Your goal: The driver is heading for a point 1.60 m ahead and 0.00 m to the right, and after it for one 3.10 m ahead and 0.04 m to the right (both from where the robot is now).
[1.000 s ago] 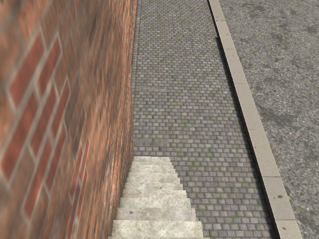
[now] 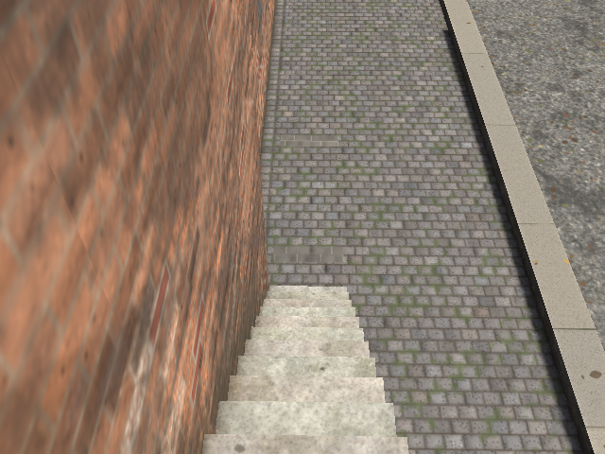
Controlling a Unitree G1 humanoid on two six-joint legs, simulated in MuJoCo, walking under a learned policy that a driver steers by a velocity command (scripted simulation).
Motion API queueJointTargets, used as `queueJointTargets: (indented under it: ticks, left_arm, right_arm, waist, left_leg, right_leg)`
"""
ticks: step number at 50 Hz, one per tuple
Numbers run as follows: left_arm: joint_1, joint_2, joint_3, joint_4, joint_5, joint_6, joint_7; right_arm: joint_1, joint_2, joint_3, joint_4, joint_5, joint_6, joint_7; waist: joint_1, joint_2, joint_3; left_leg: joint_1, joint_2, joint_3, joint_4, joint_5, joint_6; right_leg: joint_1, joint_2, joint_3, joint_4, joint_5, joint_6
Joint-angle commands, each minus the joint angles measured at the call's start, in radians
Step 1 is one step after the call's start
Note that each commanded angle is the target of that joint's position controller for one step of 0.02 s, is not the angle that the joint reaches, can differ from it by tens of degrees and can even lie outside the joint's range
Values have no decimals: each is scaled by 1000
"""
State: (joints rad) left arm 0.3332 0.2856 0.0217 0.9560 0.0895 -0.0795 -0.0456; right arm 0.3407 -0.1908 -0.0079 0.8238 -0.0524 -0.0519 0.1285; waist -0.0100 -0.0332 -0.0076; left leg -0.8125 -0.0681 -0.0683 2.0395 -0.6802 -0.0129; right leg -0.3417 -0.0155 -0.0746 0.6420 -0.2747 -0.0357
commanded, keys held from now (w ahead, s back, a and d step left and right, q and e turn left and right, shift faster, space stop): no key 1.00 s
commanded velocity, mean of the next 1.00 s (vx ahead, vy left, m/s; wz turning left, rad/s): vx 0.04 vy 0.00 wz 0.00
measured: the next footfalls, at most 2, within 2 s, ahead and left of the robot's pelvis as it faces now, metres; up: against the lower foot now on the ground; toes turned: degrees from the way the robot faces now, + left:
left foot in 0.16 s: +0.07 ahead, +0.13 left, +0.00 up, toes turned +2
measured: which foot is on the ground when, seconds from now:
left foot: up 0.00-0.14, down 0.16-1.00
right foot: down 0.00-1.00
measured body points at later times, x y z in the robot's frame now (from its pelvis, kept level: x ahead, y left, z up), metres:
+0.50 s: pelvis +0.06 +0.00 -0.02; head +0.07 +0.00 +0.43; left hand +0.21 +0.28 -0.12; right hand +0.22 -0.25 -0.13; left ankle +0.03 +0.13 -0.73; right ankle +0.02 -0.08 -0.73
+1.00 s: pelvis +0.04 -0.01 +0.00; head +0.01 -0.01 +0.45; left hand +0.14 +0.20 -0.13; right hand +0.08 -0.27 -0.15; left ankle +0.03 +0.13 -0.73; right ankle +0.02 -0.08 -0.73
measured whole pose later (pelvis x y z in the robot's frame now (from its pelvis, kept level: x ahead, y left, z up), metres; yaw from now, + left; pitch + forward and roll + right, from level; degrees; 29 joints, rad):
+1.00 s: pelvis +0.04 -0.01 +0.00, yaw -2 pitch -3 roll +0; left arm 0.24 0.15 -0.05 0.85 0.06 0.05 -0.02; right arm 0.25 -0.23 0.02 1.02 0.03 0.07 -0.04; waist 0.03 0.01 -0.03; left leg -0.18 0.07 0.06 0.57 -0.34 -0.04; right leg -0.18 0.07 -0.04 0.56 -0.34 -0.08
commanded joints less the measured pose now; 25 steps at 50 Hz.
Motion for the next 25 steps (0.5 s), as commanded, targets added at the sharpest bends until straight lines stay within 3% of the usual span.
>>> queueJointTargets:
  ticks: [1,2,3,4,5,6,7,8,9,10,11,12,13,14,15,16,17,18,19,20,22,25]
  left_arm:
    - [134,-46,-34,22,-9,-4,39]
    - [141,-73,-53,42,-40,-25,51]
    - [59,-21,-58,44,-21,-32,55]
    - [-28,62,-40,20,-15,-40,53]
    - [-116,127,-27,0,2,-49,56]
    - [-168,162,-25,1,-1,-56,48]
    - [-238,176,-28,-22,-17,-61,36]
    - [-304,142,-39,-62,-76,-65,16]
    - [-330,121,-51,-89,-120,-60,-5]
    - [-53,163,-13,-73,-138,-47,-10]
    - [103,181,-7,-36,-137,-46,4]
    - [60,197,-10,-65,-119,-48,23]
    - [-19,193,-9,-80,-116,-46,32]
    - [5,144,-23,-77,-116,-44,36]
    - [14,135,-29,-57,-133,-36,24]
    - [-48,155,-25,-67,-115,-27,13]
    - [-73,158,-19,-79,-103,-23,9]
    - [-108,180,-11,-72,-109,-16,4]
    - [-120,174,-9,-78,-104,-18,5]
    - [-128,173,-6,-76,-108,-18,4]
    - [-179,153,-13,-96,-104,-20,0]
    - [-207,180,-7,-101,-101,-16,-4]
  right_arm:
    - [242,105,39,-19,18,16,12]
    - [298,85,28,43,36,30,25]
    - [273,102,29,49,30,37,37]
    - [209,69,26,21,24,44,45]
    - [220,32,22,38,-10,38,53]
    - [244,-5,7,37,-23,26,46]
    - [275,-35,-9,25,-26,17,33]
    - [275,-22,-7,10,-16,-1,31]
    - [200,13,17,-1,9,-23,33]
    - [-53,-111,25,-59,54,-38,31]
    - [-166,-159,-5,-68,43,-39,33]
    - [-176,-183,-19,-56,23,-43,20]
    - [-128,-153,-17,-37,37,-46,16]
    - [-131,-146,-10,-8,57,-47,28]
    - [-151,-132,-5,-6,48,-39,35]
    - [-133,-175,-23,12,50,-28,35]
    - [-137,-181,-25,13,54,-23,37]
    - [-117,-164,-29,14,48,-19,33]
    - [-135,-177,-29,15,46,-13,31]
    - [-154,-173,-27,7,31,-7,28]
    - [-187,-170,-24,-1,30,-2,25]
    - [-223,-191,-27,-5,25,10,26]
  waist:
    - [-62,18,131]
    - [-94,111,97]
    - [-122,38,115]
    - [-107,19,93]
    - [-123,-9,67]
    - [-152,-12,18]
    - [-175,-18,-37]
    - [-186,18,-76]
    - [-171,53,-74]
    - [66,219,-129]
    - [138,134,-145]
    - [98,75,-153]
    - [71,12,-146]
    - [104,78,-156]
    - [97,51,-109]
    - [70,51,-80]
    - [67,71,-77]
    - [32,27,-60]
    - [47,62,-78]
    - [45,55,-84]
    - [30,35,-104]
    - [13,15,-101]
  left_leg:
    - [-188,175,-49,-289,391,-14]
    - [2,175,-1,-473,721,-46]
    - [191,157,85,-581,872,-37]
    - [318,130,132,-654,922,-45]
    - [449,112,127,-585,1019,-42]
    - [507,88,121,-574,915,-41]
    - [524,91,86,-686,783,-50]
    - [562,102,61,-919,673,-76]
    - [539,103,59,-1189,696,-84]
    - [408,137,-114,-1270,1001,46]
    - [471,132,-94,-1245,1140,121]
    - [514,126,-59,-1243,1133,133]
    - [497,112,-40,-1272,1108,114]
    - [507,136,-38,-1260,1086,111]
    - [456,137,-31,-1272,993,67]
    - [415,127,1,-1295,927,30]
    - [416,122,9,-1302,897,17]
    - [416,113,38,-1336,870,-1]
    - [425,122,44,-1330,863,2]
    - [437,130,41,-1341,837,8]
    - [454,123,58,-1339,812,0]
    - [498,124,59,-1365,693,1]
  right_leg:
    - [-135,-328,214,-109,676,-187]
    - [-325,-226,179,-125,443,-161]
    - [-503,-129,81,-141,247,-125]
    - [-611,-102,73,-153,55,-108]
    - [-686,-93,82,-63,43,-120]
    - [-662,-116,105,-20,132,-126]
    - [-548,-144,123,58,235,-101]
    - [-436,-157,140,128,293,-38]
    - [-299,-148,150,204,378,6]
    - [-83,-61,57,240,360,57]
    - [-68,-62,59,213,378,74]
    - [-94,-50,61,230,451,56]
    - [-64,-63,58,224,509,35]
    - [-26,-69,58,167,431,76]
    - [22,-64,62,127,396,92]
    - [73,-37,58,131,360,85]
    - [79,-32,65,116,390,78]
    - [102,-28,69,107,428,55]
    - [130,-28,63,91,411,60]
    - [135,-18,53,88,388,60]
    - [146,-23,73,78,434,58]
    - [117,-25,80,37,394,55]
Velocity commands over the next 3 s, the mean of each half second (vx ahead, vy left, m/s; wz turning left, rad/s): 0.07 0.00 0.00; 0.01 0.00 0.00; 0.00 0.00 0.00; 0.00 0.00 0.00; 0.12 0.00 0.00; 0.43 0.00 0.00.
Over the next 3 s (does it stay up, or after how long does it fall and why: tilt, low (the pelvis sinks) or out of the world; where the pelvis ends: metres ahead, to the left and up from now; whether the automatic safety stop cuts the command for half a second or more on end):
stays up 0.22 -0.04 -0.18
